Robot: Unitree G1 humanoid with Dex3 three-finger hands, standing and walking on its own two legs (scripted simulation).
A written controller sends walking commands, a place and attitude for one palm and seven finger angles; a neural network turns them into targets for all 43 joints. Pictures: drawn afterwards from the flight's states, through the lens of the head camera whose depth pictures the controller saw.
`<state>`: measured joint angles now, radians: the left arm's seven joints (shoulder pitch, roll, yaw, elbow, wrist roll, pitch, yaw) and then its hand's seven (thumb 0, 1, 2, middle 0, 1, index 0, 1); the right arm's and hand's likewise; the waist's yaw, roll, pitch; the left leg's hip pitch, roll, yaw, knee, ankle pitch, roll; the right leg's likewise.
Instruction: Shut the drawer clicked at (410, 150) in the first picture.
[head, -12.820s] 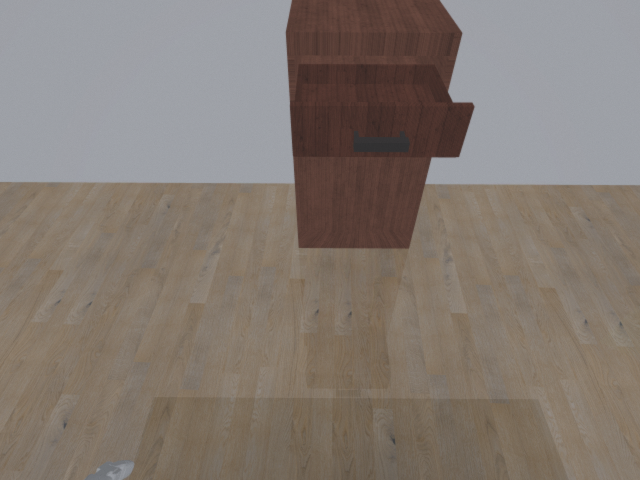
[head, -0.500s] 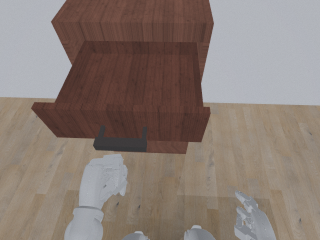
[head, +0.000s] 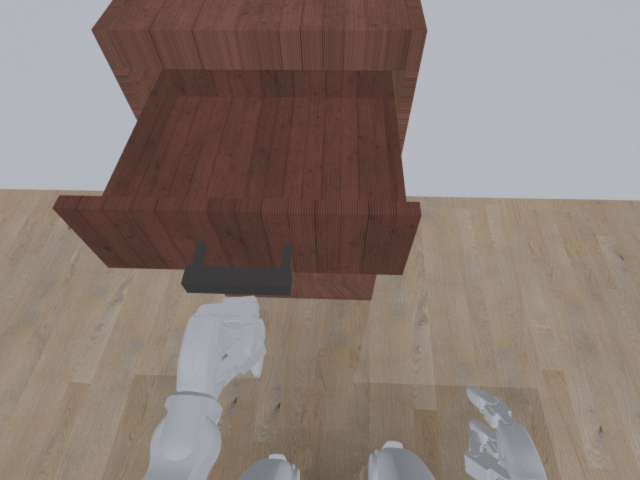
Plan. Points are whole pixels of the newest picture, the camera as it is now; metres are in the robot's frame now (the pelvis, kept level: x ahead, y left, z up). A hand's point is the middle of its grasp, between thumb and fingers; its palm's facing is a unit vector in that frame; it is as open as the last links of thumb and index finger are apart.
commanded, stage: bring the fist close to the handle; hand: left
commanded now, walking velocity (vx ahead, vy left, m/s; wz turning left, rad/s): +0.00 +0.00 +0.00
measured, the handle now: (241, 265) +0.37 +0.12 +0.04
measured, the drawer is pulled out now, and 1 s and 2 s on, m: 0.28 0.22 0.08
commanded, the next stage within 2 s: push the drawer shut in 0.12 s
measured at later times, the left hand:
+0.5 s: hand (259, 324) +0.29 +0.09 +0.05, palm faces -0.04 -1.00 -0.03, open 3.2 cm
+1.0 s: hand (267, 282) +0.34 +0.08 +0.04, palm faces -0.05 -1.00 -0.04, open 3.1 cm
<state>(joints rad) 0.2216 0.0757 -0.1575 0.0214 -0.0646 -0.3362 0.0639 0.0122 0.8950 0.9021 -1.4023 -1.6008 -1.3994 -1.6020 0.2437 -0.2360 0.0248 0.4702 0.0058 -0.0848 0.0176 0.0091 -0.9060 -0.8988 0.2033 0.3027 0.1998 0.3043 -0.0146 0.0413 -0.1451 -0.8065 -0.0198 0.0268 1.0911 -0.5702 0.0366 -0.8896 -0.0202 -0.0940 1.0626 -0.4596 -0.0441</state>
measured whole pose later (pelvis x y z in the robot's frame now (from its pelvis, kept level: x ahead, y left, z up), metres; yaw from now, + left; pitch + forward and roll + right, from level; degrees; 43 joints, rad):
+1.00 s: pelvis -0.02 +0.00 +0.00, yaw +0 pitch +17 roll -1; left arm -0.23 0.10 -0.07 0.43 -0.08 -0.38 0.11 0.00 0.88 0.95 -1.40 -1.60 -1.40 -1.60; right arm 0.23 -0.25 0.02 0.58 0.00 -0.06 0.02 0.01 -0.91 -0.90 0.20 0.30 0.20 0.30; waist -0.05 0.04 -0.12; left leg -0.84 -0.03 0.02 1.08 -0.53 0.04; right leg -0.91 -0.03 -0.10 1.04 -0.42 -0.04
